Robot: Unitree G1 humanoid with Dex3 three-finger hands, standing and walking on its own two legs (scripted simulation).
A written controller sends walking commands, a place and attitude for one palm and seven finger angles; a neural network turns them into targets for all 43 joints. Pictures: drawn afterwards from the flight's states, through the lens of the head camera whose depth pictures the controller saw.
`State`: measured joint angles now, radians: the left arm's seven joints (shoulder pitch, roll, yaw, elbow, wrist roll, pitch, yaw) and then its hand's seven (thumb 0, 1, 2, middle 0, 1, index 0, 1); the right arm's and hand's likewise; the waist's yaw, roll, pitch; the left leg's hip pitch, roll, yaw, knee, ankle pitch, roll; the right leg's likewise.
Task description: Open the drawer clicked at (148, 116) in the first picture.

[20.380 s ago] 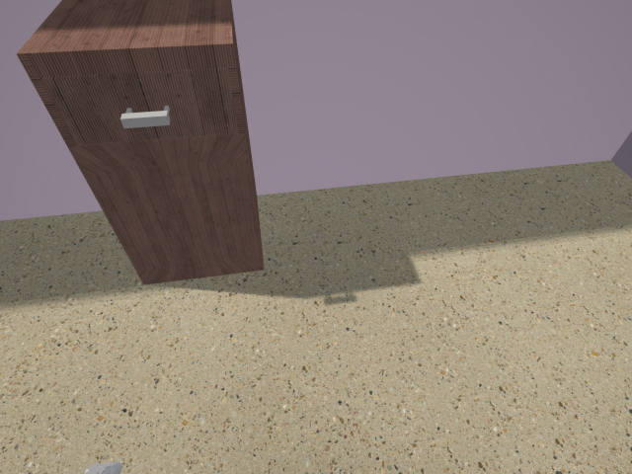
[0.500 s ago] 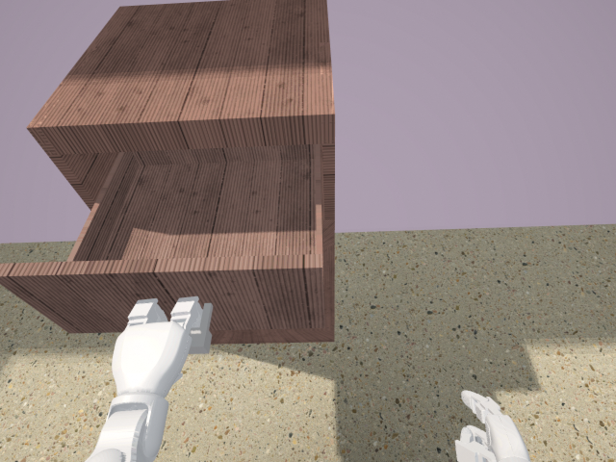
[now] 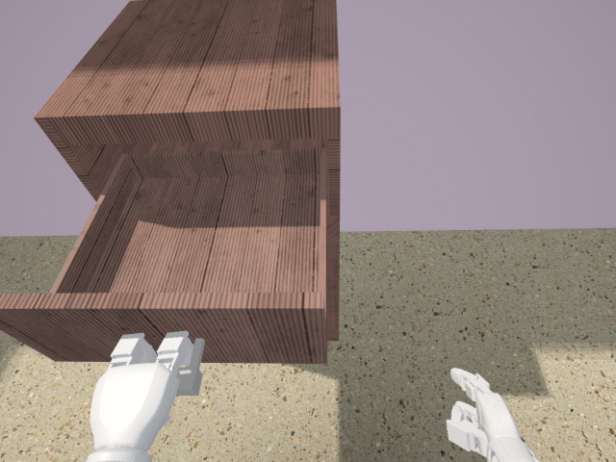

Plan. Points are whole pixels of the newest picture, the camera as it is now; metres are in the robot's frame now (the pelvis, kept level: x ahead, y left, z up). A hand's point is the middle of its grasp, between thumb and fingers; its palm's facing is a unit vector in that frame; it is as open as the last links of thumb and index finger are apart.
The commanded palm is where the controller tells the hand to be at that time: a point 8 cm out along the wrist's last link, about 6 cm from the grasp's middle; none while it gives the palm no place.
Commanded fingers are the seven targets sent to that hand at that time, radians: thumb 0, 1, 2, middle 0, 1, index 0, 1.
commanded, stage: pull the drawer open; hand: left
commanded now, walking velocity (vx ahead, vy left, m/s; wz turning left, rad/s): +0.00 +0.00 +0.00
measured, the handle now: (159, 363) +0.23 +0.22 +0.01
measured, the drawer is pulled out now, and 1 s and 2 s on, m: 0.29 0.29 0.29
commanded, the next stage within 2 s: open the thumb to release the handle in 0.32 s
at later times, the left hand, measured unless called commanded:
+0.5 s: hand (157, 410) +0.18 +0.21 -0.01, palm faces +0.00 -0.08 -1.00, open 6.0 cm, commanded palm +0.16 +0.22 +0.04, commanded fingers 0.00 0.55 0.75 -0.38 -1.31 -0.38 -1.31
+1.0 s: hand (160, 408) +0.19 +0.21 -0.01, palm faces -0.01 -0.10 -0.99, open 13.0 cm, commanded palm +0.16 +0.21 +0.04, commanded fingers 0.00 -0.50 0.30 -0.30 -1.20 -0.30 -1.20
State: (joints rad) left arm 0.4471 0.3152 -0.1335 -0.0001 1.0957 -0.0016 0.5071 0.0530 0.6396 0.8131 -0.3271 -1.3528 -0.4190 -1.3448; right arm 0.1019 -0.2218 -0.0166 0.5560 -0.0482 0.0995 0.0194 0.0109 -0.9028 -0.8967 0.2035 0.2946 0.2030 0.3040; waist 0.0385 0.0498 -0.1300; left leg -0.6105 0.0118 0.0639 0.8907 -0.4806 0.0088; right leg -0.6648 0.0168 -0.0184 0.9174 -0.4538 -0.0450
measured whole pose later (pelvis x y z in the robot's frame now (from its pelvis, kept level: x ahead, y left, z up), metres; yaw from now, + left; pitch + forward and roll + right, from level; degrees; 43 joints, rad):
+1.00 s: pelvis -0.01 -0.02 +0.00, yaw +1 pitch +11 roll +2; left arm 0.37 0.32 -0.10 0.06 1.07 -0.02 0.48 0.00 -0.37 0.35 -0.34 -1.23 -0.34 -1.21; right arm 0.10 -0.23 -0.01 0.57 -0.04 0.09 -0.02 0.01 -0.90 -0.90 0.20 0.29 0.20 0.30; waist 0.04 0.05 -0.13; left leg -0.62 0.02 0.03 0.87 -0.44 -0.01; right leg -0.67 0.02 -0.05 0.90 -0.43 -0.07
